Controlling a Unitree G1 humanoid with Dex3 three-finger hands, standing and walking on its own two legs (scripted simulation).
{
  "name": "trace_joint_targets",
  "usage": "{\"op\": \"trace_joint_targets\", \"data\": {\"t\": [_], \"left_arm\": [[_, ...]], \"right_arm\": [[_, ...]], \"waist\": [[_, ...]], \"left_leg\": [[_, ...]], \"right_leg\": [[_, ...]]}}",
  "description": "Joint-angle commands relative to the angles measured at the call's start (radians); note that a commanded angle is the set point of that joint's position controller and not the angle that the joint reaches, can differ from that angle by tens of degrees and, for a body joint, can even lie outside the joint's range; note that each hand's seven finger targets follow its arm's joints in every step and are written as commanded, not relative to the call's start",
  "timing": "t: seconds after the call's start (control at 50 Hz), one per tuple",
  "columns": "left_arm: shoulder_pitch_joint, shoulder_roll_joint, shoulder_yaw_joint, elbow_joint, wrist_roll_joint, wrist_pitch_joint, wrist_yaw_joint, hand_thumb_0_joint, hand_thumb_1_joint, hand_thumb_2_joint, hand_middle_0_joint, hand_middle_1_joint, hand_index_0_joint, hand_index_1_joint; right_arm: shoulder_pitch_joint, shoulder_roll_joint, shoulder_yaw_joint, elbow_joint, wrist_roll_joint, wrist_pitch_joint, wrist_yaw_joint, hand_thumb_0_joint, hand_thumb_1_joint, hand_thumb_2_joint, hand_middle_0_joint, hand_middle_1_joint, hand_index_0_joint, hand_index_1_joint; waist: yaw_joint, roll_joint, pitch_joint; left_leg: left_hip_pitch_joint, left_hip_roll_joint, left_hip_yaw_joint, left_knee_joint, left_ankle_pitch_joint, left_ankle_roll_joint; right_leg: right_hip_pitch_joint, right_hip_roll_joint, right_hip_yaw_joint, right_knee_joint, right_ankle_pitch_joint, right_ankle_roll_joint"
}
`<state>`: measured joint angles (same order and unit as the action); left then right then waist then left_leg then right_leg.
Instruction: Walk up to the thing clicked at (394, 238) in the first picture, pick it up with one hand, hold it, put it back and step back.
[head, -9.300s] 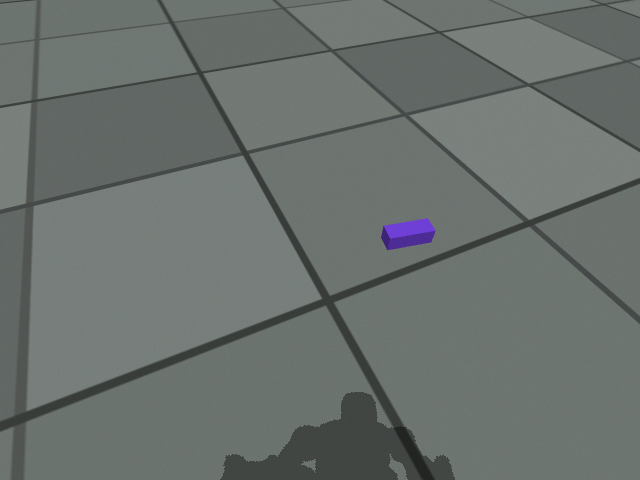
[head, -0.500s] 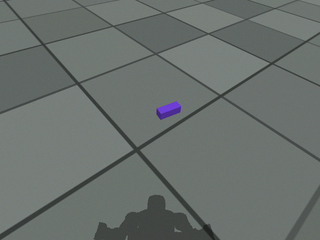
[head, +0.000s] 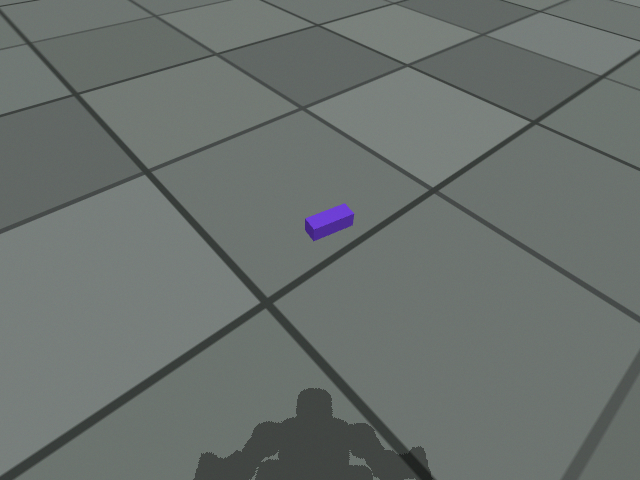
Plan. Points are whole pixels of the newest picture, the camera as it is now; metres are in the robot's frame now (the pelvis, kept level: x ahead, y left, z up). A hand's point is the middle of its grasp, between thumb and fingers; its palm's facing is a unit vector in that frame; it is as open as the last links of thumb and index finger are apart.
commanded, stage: stand
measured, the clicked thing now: (329, 221) +1.28 -0.04 -0.74
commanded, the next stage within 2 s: none
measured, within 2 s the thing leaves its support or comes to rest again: neither
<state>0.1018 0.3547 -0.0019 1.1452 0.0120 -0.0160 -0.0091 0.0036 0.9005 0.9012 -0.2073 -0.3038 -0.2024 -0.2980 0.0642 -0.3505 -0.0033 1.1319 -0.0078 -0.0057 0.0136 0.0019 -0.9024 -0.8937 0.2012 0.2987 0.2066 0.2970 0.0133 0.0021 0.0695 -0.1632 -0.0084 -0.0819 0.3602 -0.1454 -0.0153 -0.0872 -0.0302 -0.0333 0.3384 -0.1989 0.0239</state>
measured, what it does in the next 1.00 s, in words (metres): stands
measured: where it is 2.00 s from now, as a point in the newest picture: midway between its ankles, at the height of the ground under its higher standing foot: outside the picture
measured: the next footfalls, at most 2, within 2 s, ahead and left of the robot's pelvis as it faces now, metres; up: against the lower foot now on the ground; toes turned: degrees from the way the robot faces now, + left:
none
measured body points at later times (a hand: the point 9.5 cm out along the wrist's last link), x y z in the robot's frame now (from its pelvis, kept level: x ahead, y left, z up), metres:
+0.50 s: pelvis +0.00 +0.00 +0.00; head +0.01 +0.00 +0.45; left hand +0.09 +0.30 -0.13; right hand +0.07 -0.31 -0.13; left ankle +0.04 +0.13 -0.75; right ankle -0.01 -0.13 -0.75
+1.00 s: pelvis +0.01 -0.01 +0.00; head +0.02 -0.01 +0.45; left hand +0.09 +0.30 -0.13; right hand +0.09 -0.31 -0.13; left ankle +0.04 +0.13 -0.75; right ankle -0.01 -0.13 -0.75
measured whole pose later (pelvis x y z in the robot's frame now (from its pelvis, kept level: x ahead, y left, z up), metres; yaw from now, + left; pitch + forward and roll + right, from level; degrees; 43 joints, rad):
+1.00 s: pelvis +0.01 -0.01 +0.00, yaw -1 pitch -2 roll +0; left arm 0.11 0.36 0.00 1.12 0.01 -0.01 -0.01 0.00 0.90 0.90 -0.21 -0.30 -0.20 -0.30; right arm 0.09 -0.35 0.01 1.14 -0.01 -0.01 0.01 0.00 -0.90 -0.89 0.20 0.30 0.21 0.30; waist 0.01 0.00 0.06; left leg -0.15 0.00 -0.07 0.33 -0.15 -0.02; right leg -0.09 -0.02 -0.02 0.33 -0.20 0.02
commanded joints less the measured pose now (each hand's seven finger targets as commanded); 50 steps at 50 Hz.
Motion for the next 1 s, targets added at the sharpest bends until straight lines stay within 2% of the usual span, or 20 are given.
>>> {"op": "trace_joint_targets", "data": {"t": [0.0, 0.02, 0.06, 0.08, 0.14, 0.26, 0.34, 0.36, 0.38, 0.46, 0.52, 0.6, 0.68, 0.72, 0.74, 0.76, 0.82, 0.84, 0.98], "left_arm": [[-0.044, 0.226, 0.046, -0.056, -0.005, -0.019, 0.014, 0.0, 0.9, 0.9, -0.2, -0.3, -0.2, -0.3], [-0.05, 0.223, 0.045, -0.058, -0.006, -0.019, 0.013, 0.0, 0.9, 0.9, -0.2, -0.3, -0.2, -0.3], [-0.051, 0.22, 0.044, -0.058, -0.006, -0.018, 0.012, 0.0, 0.9, 0.9, -0.2, -0.3, -0.2, -0.3], [-0.041, 0.218, 0.043, -0.056, -0.006, -0.018, 0.013, 0.0, 0.9, 0.9, -0.2, -0.3, -0.2, -0.3], [-0.052, 0.221, 0.045, -0.057, -0.005, -0.015, 0.013, 0.0, 0.9, 0.9, -0.2, -0.3, -0.2, -0.3], [-0.055, 0.218, 0.043, -0.065, -0.006, -0.015, 0.012, 0.0, 0.9, 0.9, -0.2, -0.3, -0.2, -0.3], [-0.041, 0.223, 0.044, -0.068, -0.007, -0.015, 0.012, 0.0, 0.9, 0.9, -0.2, -0.3, -0.2, -0.3], [-0.036, 0.215, 0.041, -0.066, -0.008, -0.015, 0.012, 0.0, 0.9, 0.9, -0.2, -0.3, -0.2, -0.3], [-0.047, 0.223, 0.044, -0.068, -0.007, -0.016, 0.011, 0.0, 0.9, 0.9, -0.2, -0.3, -0.2, -0.3], [-0.049, 0.224, 0.044, -0.071, -0.004, -0.012, 0.011, 0.0, 0.9, 0.9, -0.2, -0.3, -0.2, -0.3], [-0.04, 0.221, 0.043, -0.076, -0.007, -0.014, 0.009, 0.0, 0.9, 0.9, -0.2, -0.3, -0.2, -0.3], [-0.037, 0.223, 0.045, -0.076, -0.008, -0.013, 0.012, 0.0, 0.9, 0.9, -0.2, -0.3, -0.2, -0.3], [-0.03, 0.219, 0.044, -0.077, -0.007, -0.014, 0.011, 0.0, 0.9, 0.9, -0.2, -0.3, -0.2, -0.3], [-0.034, 0.221, 0.044, -0.077, -0.007, -0.012, 0.012, 0.0, 0.9, 0.9, -0.2, -0.3, -0.2, -0.3], [-0.031, 0.22, 0.043, -0.078, -0.007, -0.012, 0.01, 0.0, 0.9, 0.9, -0.2, -0.3, -0.2, -0.3], [-0.037, 0.219, 0.043, -0.078, -0.008, -0.01, 0.011, 0.0, 0.9, 0.9, -0.2, -0.3, -0.2, -0.3], [-0.028, 0.219, 0.043, -0.075, -0.006, -0.01, 0.01, 0.0, 0.9, 0.9, -0.2, -0.3, -0.2, -0.3], [-0.027, 0.22, 0.043, -0.078, -0.005, -0.011, 0.01, 0.0, 0.9, 0.9, -0.2, -0.3, -0.2, -0.3], [-0.029, 0.219, 0.044, -0.082, -0.005, -0.012, 0.012, 0.0, 0.9, 0.9, -0.2, -0.3, -0.2, -0.3]], "right_arm": [[-0.042, -0.214, -0.043, -0.056, 0.003, -0.023, -0.017, 0.0, -0.9, -0.9, 0.2, 0.3, 0.2, 0.3], [-0.042, -0.216, -0.043, -0.056, 0.003, -0.026, -0.017, 0.0, -0.9, -0.9, 0.2, 0.3, 0.2, 0.3], [-0.041, -0.214, -0.041, -0.053, 0.004, -0.028, -0.018, 0.0, -0.9, -0.9, 0.2, 0.3, 0.2, 0.3], [-0.046, -0.213, -0.04, -0.05, 0.003, -0.027, -0.017, 0.0, -0.9, -0.9, 0.2, 0.3, 0.2, 0.3], [-0.037, -0.213, -0.04, -0.046, 0.003, -0.023, -0.017, 0.0, -0.9, -0.9, 0.2, 0.3, 0.2, 0.3], [-0.022, -0.215, -0.04, -0.043, 0.003, -0.025, -0.017, 0.0, -0.9, -0.9, 0.2, 0.3, 0.2, 0.3], [-0.023, -0.213, -0.039, -0.04, 0.002, -0.027, -0.018, 0.0, -0.9, -0.9, 0.2, 0.3, 0.2, 0.3], [-0.019, -0.214, -0.037, -0.038, 0.004, -0.027, -0.017, 0.0, -0.9, -0.9, 0.2, 0.3, 0.2, 0.3], [-0.018, -0.215, -0.038, -0.039, 0.003, -0.027, -0.018, 0.0, -0.9, -0.9, 0.2, 0.3, 0.2, 0.3], [0.002, -0.209, -0.035, -0.033, 0.002, -0.02, -0.015, 0.0, -0.9, -0.9, 0.2, 0.3, 0.2, 0.3], [-0.01, -0.217, -0.036, -0.038, 0.001, -0.025, -0.016, 0.0, -0.9, -0.9, 0.2, 0.3, 0.2, 0.3], [-0.005, -0.216, -0.035, -0.04, 0.003, -0.027, -0.02, 0.0, -0.9, -0.9, 0.2, 0.3, 0.2, 0.3], [-0.005, -0.218, -0.033, -0.042, 0.005, -0.027, -0.021, 0.0, -0.9, -0.9, 0.2, 0.3, 0.2, 0.3], [0.001, -0.213, -0.03, -0.04, 0.003, -0.025, -0.021, 0.0, -0.9, -0.9, 0.2, 0.3, 0.2, 0.3], [-0.002, -0.222, -0.031, -0.041, 0.003, -0.026, -0.022, 0.0, -0.9, -0.9, 0.2, 0.3, 0.2, 0.3], [0.0, -0.213, -0.029, -0.039, 0.004, -0.025, -0.021, 0.0, -0.9, -0.9, 0.2, 0.3, 0.2, 0.3], [0.003, -0.218, -0.029, -0.041, 0.003, -0.022, -0.021, 0.0, -0.9, -0.9, 0.2, 0.3, 0.2, 0.3], [-0.008, -0.222, -0.031, -0.045, 0.003, -0.024, -0.021, 0.0, -0.9, -0.9, 0.2, 0.3, 0.2, 0.3], [-0.008, -0.216, -0.028, -0.051, 0.002, -0.024, -0.022, 0.0, -0.9, -0.9, 0.2, 0.3, 0.2, 0.3]], "waist": [[-0.01, 0.011, -0.099], [-0.009, 0.019, -0.108], [-0.01, 0.014, -0.102], [-0.004, 0.014, -0.088], [-0.01, -0.001, -0.079], [-0.015, -0.003, -0.09], [-0.007, 0.001, -0.101], [-0.01, 0.0, -0.077], [-0.012, -0.003, -0.092], [-0.021, -0.015, -0.054], [-0.012, 0.014, -0.103], [-0.012, -0.002, -0.102], [-0.013, 0.008, -0.121], [-0.015, 0.0, -0.095], [-0.012, 0.008, -0.108], [-0.016, 0.003, -0.085], [-0.014, 0.006, -0.08], [-0.01, 0.005, -0.099], [-0.012, 0.008, -0.105]], "left_leg": [[0.033, 0.11, -0.073, -0.064, 0.086, 0.029], [0.03, 0.114, -0.073, -0.061, 0.133, 0.029], [0.029, 0.117, -0.072, -0.066, 0.133, 0.026], [0.021, 0.115, -0.075, -0.071, 0.115, 0.024], [0.004, 0.111, -0.074, -0.08, 0.048, 0.026], [0.022, 0.113, -0.069, -0.074, 0.093, 0.026], [0.026, 0.115, -0.068, -0.073, 0.132, 0.023], [0.015, 0.113, -0.071, -0.076, 0.102, 0.023], [0.024, 0.114, -0.066, -0.073, 0.104, 0.025], [-0.006, 0.102, -0.068, -0.088, -0.026, 0.023], [0.03, 0.116, -0.067, -0.076, 0.08, 0.027], [0.029, 0.119, -0.066, -0.067, 0.151, 0.027], [0.051, 0.121, -0.06, -0.055, 0.174, 0.028], [0.032, 0.118, -0.061, -0.067, 0.138, 0.025], [0.05, 0.12, -0.057, -0.061, 0.149, 0.027], [0.027, 0.119, -0.064, -0.075, 0.129, 0.022], [0.018, 0.115, -0.064, -0.076, 0.087, 0.025], [0.04, 0.12, -0.062, -0.068, 0.132, 0.026], [0.046, 0.118, -0.06, -0.061, 0.152, 0.026]], "right_leg": [[-0.01, -0.107, 0.098, -0.071, 0.034, -0.042], [0.009, -0.109, 0.097, -0.063, 0.065, -0.042], [0.0, -0.105, 0.095, -0.063, 0.062, -0.041], [-0.005, -0.102, 0.093, -0.068, 0.042, -0.039], [-0.01, -0.103, 0.097, -0.074, 0.002, -0.039], [-0.007, -0.106, 0.102, -0.077, 0.02, -0.042], [0.003, -0.104, 0.099, -0.071, 0.055, -0.043], [-0.008, -0.102, 0.099, -0.081, 0.035, -0.041], [0.001, -0.106, 0.104, -0.076, 0.042, -0.042], [-0.043, -0.101, 0.109, -0.1, -0.086, -0.042], [-0.012, -0.104, 0.106, -0.072, 0.027, -0.046], [-0.002, -0.102, 0.099, -0.065, 0.071, -0.042], [0.009, -0.104, 0.098, -0.059, 0.105, -0.041], [-0.005, -0.101, 0.098, -0.066, 0.07, -0.04], [-0.002, -0.105, 0.103, -0.064, 0.091, -0.042], [-0.01, -0.098, 0.095, -0.066, 0.051, -0.041], [-0.011, -0.099, 0.099, -0.075, 0.025, -0.04], [-0.001, -0.102, 0.099, -0.068, 0.066, -0.043], [-0.003, -0.102, 0.094, -0.066, 0.092, -0.04]]}}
